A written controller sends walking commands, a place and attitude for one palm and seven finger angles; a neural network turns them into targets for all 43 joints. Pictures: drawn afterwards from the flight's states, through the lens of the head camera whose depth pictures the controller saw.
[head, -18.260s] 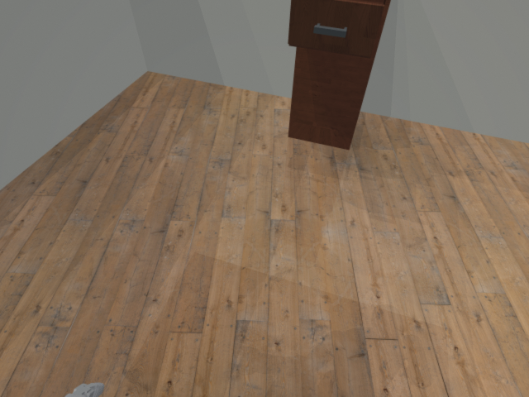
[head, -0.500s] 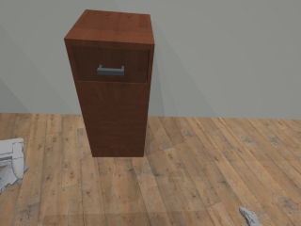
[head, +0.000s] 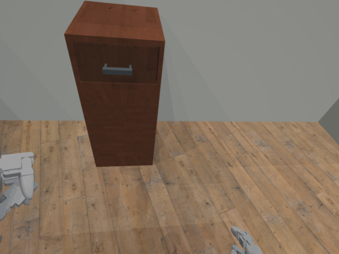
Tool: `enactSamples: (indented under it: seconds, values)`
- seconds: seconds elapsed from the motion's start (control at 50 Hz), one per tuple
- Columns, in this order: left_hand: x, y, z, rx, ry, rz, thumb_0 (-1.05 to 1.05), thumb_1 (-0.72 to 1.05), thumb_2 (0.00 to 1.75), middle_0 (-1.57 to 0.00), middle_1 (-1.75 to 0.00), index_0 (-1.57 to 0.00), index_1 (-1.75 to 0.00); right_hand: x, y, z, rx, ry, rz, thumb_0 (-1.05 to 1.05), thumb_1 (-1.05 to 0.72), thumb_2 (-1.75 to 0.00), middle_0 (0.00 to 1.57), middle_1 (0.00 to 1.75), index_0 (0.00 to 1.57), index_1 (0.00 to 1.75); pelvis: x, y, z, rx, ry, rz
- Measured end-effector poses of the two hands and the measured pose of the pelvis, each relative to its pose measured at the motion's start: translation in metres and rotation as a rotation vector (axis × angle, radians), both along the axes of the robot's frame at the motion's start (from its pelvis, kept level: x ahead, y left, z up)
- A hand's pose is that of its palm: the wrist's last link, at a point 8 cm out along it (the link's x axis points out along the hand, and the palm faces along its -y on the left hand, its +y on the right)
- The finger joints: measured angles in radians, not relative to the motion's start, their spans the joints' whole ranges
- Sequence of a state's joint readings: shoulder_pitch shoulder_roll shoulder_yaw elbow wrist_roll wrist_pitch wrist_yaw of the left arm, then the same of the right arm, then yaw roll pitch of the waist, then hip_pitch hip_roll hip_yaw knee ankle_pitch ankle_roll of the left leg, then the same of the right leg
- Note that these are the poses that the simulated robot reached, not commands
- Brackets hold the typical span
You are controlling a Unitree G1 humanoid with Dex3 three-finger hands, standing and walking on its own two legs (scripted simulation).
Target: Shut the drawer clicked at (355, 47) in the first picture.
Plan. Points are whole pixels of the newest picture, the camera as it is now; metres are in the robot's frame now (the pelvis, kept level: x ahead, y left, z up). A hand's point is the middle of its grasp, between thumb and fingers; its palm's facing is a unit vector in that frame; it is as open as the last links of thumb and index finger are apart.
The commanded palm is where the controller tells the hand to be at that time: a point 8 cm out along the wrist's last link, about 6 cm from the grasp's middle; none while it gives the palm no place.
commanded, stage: stop stepping back and stand still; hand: left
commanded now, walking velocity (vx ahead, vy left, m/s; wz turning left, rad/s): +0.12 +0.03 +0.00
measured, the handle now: (117, 68) +0.83 +0.23 +0.01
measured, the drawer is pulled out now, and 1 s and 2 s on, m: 0.00 0.00 0.00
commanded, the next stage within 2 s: let the arm hang, fingers relaxed in 0.62 s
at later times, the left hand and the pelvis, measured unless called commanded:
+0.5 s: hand (52, 175) +0.21 +0.22 +0.16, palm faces +0.36 -0.81 -0.47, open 3.3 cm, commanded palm +0.15 +0.26 +0.17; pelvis +0.03 -0.02 -0.01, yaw +1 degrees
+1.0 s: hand out of the picture +0.08 +0.19 -0.18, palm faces +0.01 -0.98 -0.21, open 3.1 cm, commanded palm none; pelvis +0.01 -0.01 -0.02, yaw +3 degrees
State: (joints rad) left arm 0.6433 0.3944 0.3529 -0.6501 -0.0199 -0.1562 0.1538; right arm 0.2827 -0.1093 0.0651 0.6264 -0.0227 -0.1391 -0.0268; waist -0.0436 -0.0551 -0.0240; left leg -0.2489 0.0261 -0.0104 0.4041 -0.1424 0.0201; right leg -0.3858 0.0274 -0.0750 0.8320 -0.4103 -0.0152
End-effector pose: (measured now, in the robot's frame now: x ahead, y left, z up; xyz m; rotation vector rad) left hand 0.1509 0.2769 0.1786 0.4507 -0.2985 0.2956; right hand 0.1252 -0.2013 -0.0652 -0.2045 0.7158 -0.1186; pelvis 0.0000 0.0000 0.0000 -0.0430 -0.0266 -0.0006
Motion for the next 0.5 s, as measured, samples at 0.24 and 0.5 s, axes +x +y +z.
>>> enactSamples:
  seconds: [0.24, 0.5]
  values:
    - [0.0, -0.003, -0.001, 0.059, -0.028, 0.092, 0.02, 0.89, 0.9, -1.41, -1.6, -1.41, -1.6, 0.011, -0.058, -0.035, -0.077, 0.083, -0.052, 0.02, -0.9, -0.9, 0.21, 0.3, 0.2, 0.3, 0.009, -0.01, -0.02, 0.016, 0.007, 0.025]
    - [0.022, -0.02, -0.003, 0.082, 0.055, 0.055, 0.02, 0.89, 0.9, -1.41, -1.6, -1.41, -1.6, 0.058, -0.046, -0.02, -0.013, -0.022, -0.02, 0.01, -0.91, -0.9, 0.2, 0.3, 0.2, 0.3, 0.026, -0.02, -0.011, 0.037, 0.027, 0.017]
